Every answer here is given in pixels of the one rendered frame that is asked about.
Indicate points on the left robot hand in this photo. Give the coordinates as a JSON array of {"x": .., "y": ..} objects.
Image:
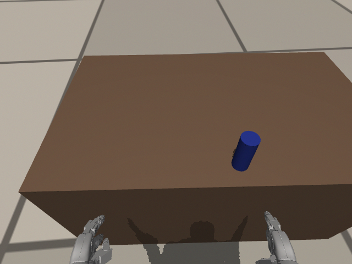
[{"x": 85, "y": 246}]

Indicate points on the can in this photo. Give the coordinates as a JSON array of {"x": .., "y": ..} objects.
[{"x": 245, "y": 150}]

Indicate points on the right robot hand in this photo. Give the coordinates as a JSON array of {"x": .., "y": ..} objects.
[{"x": 278, "y": 242}]

